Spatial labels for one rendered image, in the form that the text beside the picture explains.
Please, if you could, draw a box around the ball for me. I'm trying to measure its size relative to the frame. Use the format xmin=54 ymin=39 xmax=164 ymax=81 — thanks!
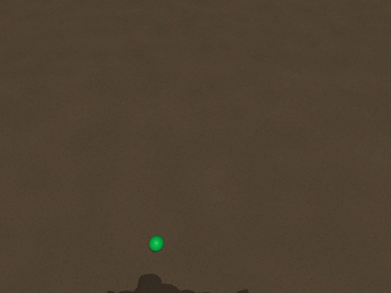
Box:
xmin=149 ymin=236 xmax=164 ymax=251

